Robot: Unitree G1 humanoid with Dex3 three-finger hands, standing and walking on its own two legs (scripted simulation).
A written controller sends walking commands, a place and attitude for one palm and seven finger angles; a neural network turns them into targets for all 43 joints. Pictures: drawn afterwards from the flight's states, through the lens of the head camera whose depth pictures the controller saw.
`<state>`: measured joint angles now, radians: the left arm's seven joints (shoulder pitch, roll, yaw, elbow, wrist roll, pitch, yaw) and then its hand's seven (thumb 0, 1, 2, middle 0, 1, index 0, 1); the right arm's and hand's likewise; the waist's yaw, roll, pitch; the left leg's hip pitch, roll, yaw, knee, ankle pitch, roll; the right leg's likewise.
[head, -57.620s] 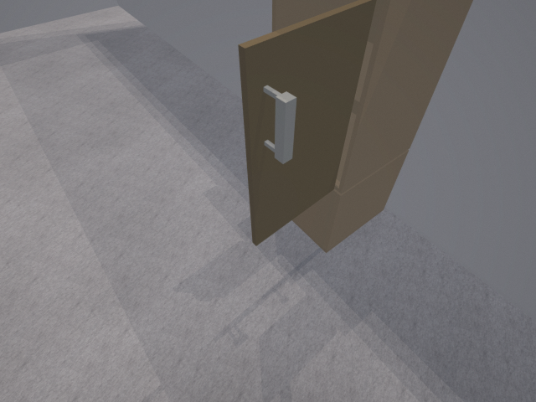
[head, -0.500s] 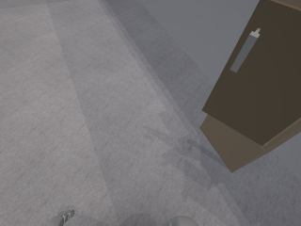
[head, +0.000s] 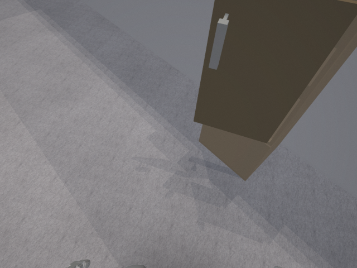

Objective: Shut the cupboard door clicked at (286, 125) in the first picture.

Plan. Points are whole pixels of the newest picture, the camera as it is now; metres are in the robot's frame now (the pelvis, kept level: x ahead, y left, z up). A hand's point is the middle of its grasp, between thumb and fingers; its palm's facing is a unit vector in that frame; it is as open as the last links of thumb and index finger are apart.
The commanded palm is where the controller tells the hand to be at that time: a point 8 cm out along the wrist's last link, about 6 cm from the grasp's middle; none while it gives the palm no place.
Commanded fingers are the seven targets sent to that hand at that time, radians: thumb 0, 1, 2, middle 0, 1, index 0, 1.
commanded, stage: turn to face it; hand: left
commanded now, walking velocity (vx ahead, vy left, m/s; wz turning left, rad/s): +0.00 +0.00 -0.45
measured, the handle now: (219, 42) +0.72 -0.08 +0.11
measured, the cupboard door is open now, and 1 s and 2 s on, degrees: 27 27 27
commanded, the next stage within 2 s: take the last steps up to it in 0.36 s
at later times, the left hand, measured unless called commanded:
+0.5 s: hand out of the picture +0.13 +0.16 -0.15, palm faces -0.19 -0.95 -0.23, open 7.4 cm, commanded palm none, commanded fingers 0.00 0.90 0.90 -0.20 -0.30 -0.20 -0.30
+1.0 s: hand (158, 216) +0.26 +0.07 -0.16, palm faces -0.34 -0.92 -0.18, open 7.4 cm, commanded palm none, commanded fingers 0.00 0.90 0.90 -0.20 -0.30 -0.20 -0.30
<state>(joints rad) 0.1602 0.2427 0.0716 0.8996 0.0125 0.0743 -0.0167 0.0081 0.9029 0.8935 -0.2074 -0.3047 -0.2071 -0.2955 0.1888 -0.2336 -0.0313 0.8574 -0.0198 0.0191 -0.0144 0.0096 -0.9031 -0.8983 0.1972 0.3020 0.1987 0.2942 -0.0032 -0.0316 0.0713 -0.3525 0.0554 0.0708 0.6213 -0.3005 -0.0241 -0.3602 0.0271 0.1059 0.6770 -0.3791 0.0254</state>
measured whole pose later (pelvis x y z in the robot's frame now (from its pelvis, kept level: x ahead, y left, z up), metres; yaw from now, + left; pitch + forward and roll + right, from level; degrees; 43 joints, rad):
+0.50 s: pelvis +0.02 -0.01 +0.01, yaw -12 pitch +1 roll +0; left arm 0.18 0.19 0.05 0.95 0.03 0.04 0.00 0.01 0.90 0.89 -0.21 -0.30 -0.21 -0.30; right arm 0.21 -0.24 -0.04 0.95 -0.02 0.06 -0.01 0.01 -0.90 -0.90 0.20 0.30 0.20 0.29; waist -0.01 0.02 0.06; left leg -0.44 0.06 0.06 0.93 -0.45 -0.06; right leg -0.24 0.00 0.00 0.51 -0.29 -0.01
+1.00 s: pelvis +0.11 -0.07 +0.00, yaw -18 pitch +1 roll +0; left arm 0.13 0.19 0.06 1.00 0.02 -0.02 -0.04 0.01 0.91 0.89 -0.20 -0.30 -0.20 -0.29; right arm 0.45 -0.18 -0.03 1.09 -0.03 0.00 -0.01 0.01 -0.90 -0.90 0.20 0.30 0.20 0.29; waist -0.05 0.01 0.05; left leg -0.14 0.13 0.13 0.64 -0.47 -0.04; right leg -0.34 -0.03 -0.07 0.55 -0.22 -0.03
